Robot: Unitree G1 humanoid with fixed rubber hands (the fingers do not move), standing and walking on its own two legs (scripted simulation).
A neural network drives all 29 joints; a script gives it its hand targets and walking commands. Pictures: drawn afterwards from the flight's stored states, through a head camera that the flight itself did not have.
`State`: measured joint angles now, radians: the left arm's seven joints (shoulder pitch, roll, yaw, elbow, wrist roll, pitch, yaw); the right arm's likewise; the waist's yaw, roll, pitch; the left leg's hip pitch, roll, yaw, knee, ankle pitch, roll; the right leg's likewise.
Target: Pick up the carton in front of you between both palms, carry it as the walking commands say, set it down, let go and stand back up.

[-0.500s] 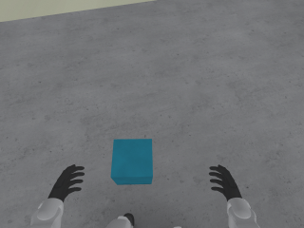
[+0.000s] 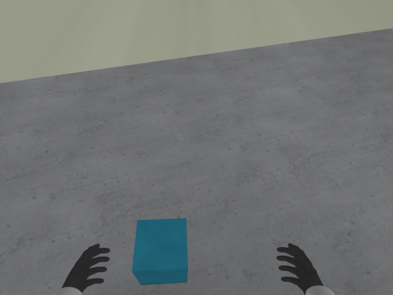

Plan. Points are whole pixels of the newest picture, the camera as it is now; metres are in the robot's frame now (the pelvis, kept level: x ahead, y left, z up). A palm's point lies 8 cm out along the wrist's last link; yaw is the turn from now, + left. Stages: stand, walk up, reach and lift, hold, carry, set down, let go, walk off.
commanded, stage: let go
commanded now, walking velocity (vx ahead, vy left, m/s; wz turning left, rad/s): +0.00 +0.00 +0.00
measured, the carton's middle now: (163, 252) +0.40 +0.12 -0.65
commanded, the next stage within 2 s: stand in 0.06 s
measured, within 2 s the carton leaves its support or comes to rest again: neither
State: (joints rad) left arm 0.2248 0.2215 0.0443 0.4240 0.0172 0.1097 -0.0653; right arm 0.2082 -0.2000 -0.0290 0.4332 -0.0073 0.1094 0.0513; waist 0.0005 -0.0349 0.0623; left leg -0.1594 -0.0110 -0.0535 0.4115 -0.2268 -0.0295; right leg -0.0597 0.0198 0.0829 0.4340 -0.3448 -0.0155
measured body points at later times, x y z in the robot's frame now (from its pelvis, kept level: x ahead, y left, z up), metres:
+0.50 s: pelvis +0.00 +0.03 -0.01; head +0.01 +0.05 +0.44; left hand +0.13 +0.32 -0.11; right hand +0.14 -0.26 -0.09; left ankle +0.00 +0.14 -0.74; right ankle -0.07 -0.11 -0.74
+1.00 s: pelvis -0.01 +0.03 +0.00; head -0.01 +0.05 +0.45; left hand +0.11 +0.33 -0.11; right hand +0.11 -0.27 -0.10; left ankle +0.00 +0.14 -0.74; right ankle -0.07 -0.11 -0.74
